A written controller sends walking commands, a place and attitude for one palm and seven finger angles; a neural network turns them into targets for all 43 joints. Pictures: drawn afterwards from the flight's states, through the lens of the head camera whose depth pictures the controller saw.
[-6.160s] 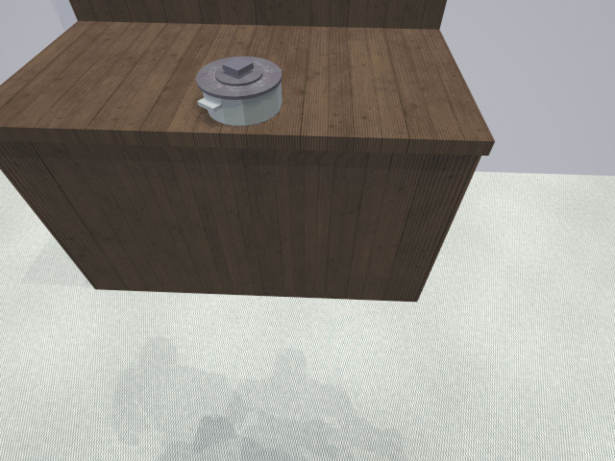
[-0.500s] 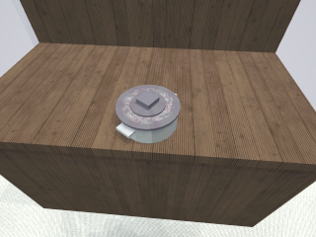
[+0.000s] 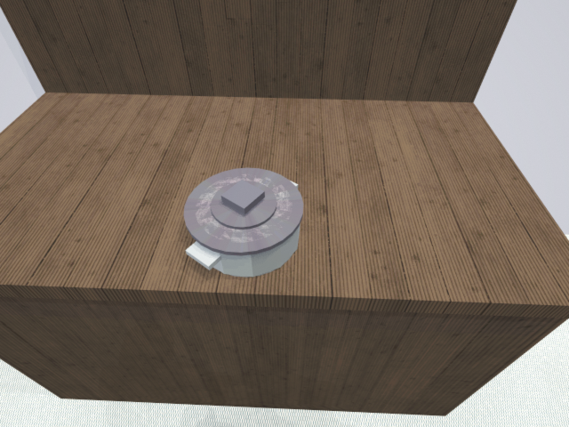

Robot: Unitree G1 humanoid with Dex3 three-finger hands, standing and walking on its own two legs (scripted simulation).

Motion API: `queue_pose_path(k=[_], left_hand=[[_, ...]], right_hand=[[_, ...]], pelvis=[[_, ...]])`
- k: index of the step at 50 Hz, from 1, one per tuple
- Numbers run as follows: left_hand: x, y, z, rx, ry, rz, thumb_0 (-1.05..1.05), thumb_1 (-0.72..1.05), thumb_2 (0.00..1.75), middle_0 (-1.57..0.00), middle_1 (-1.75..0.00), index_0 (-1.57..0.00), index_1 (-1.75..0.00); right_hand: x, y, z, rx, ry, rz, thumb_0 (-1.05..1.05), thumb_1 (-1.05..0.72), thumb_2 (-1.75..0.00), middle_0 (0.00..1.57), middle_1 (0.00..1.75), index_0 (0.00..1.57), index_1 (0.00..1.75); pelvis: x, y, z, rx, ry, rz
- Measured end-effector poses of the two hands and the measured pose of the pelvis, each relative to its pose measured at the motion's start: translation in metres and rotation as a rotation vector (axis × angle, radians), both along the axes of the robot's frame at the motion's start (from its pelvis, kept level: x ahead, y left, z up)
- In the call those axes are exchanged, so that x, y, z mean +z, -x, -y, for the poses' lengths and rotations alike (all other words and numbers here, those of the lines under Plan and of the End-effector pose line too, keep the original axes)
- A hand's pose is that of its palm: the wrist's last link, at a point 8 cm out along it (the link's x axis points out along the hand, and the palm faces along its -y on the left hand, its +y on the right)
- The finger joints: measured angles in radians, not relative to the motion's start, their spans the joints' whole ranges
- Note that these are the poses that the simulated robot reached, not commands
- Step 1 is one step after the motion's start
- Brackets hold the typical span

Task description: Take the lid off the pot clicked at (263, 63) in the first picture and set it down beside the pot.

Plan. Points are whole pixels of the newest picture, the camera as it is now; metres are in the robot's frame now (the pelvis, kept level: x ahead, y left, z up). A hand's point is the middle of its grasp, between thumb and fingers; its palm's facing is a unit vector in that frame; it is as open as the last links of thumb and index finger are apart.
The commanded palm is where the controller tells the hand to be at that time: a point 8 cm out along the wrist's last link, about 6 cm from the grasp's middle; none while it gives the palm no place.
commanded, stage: come to a stop and stand still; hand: left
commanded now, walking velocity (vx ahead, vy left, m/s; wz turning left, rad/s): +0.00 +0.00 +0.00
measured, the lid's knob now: (243, 196) +0.44 +0.10 +0.09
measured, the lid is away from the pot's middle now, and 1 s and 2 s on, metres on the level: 0.00 0.00 0.00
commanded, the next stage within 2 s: look again from close up in 0.22 s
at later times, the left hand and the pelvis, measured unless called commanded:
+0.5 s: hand out of the picture +0.01 +0.16 -0.17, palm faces +0.01 -0.98 -0.21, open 7.4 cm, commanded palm none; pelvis +0.01 -0.02 +0.00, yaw +0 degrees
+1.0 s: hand out of the picture +0.01 +0.15 -0.17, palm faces +0.02 -0.98 -0.19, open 7.4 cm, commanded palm none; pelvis +0.01 -0.01 +0.00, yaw +0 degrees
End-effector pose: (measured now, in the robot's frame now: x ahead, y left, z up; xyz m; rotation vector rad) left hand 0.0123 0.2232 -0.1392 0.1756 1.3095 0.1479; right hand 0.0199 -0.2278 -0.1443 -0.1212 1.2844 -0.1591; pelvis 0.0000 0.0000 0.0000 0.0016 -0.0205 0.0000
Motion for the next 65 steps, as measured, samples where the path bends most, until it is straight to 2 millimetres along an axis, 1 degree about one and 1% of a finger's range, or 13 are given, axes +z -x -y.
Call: queue_pose_path(k=[6,21,41,55,56,57,59,60,62,64,65], left_hand=[[0.002,-0.004,0.006,-0.004,-0.007,-0.003,0.0,0.9,0.9,-0.2,-0.3,-0.2,-0.3],[0.003,0.001,0.017,0.006,-0.004,-0.044,0.0,0.9,0.9,-0.2,-0.3,-0.2,-0.3],[0.0,0.005,0.021,0.017,0.016,-0.065,0.0,0.9,0.9,-0.2,-0.3,-0.2,-0.3],[-0.004,0.015,0.02,0.023,0.026,-0.089,0.0,0.9,0.9,-0.2,-0.3,-0.2,-0.3],[-0.001,0.008,0.019,0.042,0.026,-0.044,0.0,0.9,0.9,-0.2,-0.3,-0.2,-0.3],[0.008,-0.005,0.013,0.049,-0.007,0.044,0.01,0.92,0.9,-0.21,-0.3,-0.2,-0.3],[0.034,-0.039,-0.001,0.07,-0.079,0.253,0.03,0.94,0.9,-0.23,-0.32,-0.22,-0.33],[0.05,-0.057,-0.006,0.068,-0.109,0.351,0.03,0.94,0.9,-0.25,-0.34,-0.24,-0.34],[0.08,-0.09,-0.007,0.037,-0.146,0.525,0.03,0.94,0.9,-0.28,-0.39,-0.28,-0.39],[0.098,-0.114,-0.002,0.004,-0.149,0.639,0.02,0.94,0.9,-0.33,-0.44,-0.33,-0.45],[0.102,-0.121,0.003,-0.006,-0.137,0.673,0.02,0.94,0.9,-0.36,-0.48,-0.36,-0.48]], right_hand=[[-0.002,0.002,0.005,-0.008,-0.008,-0.015,0.0,-0.92,-0.9,0.2,0.29,0.19,0.3],[-0.004,0.01,0.008,-0.017,-0.022,-0.066,0.0,-0.92,-0.9,0.2,0.29,0.19,0.3],[-0.002,0.017,0.001,-0.023,-0.024,-0.096,0.01,-0.92,-0.9,0.2,0.29,0.19,0.3],[0.0,0.022,-0.005,-0.022,-0.023,-0.114,0.01,-0.92,-0.9,0.2,0.29,0.19,0.3],[0.002,0.02,-0.004,-0.017,-0.017,-0.089,0.01,-0.93,-0.9,0.2,0.29,0.19,0.3],[0.006,0.015,0.0,-0.007,0.0,-0.038,0.02,-0.93,-0.9,0.2,0.3,0.2,0.3],[0.013,-0.002,0.008,0.009,0.031,0.085,0.02,-0.94,-0.9,0.2,0.3,0.2,0.3],[0.016,-0.014,0.013,0.023,0.041,0.148,0.03,-0.94,-0.9,0.2,0.3,0.2,0.3],[0.023,-0.044,0.019,0.056,0.052,0.284,0.03,-0.94,-0.9,0.2,0.3,0.2,0.3],[0.033,-0.078,0.024,0.07,0.05,0.417,0.02,-0.93,-0.9,0.2,0.3,0.19,0.3],[0.04,-0.095,0.026,0.07,0.047,0.48,0.02,-0.93,-0.9,0.2,0.29,0.19,0.3]], pelvis=[[0.0,-0.002,0.007,-0.003,0.0,-0.004],[0.002,-0.008,0.016,-0.004,0.001,-0.011],[0.003,-0.011,0.015,-0.001,0.004,-0.01],[0.003,-0.01,0.011,0.004,0.012,-0.013],[0.002,-0.009,0.011,0.01,0.012,-0.011],[0.002,-0.009,0.011,0.013,0.009,-0.009],[0.001,-0.01,0.011,0.028,0.007,-0.005],[0.001,-0.011,0.01,0.036,0.008,0.003],[0.001,-0.011,0.009,0.047,0.008,0.02],[0.001,-0.011,0.008,0.049,0.006,0.024],[0.0,-0.01,0.009,0.044,0.004,0.023]])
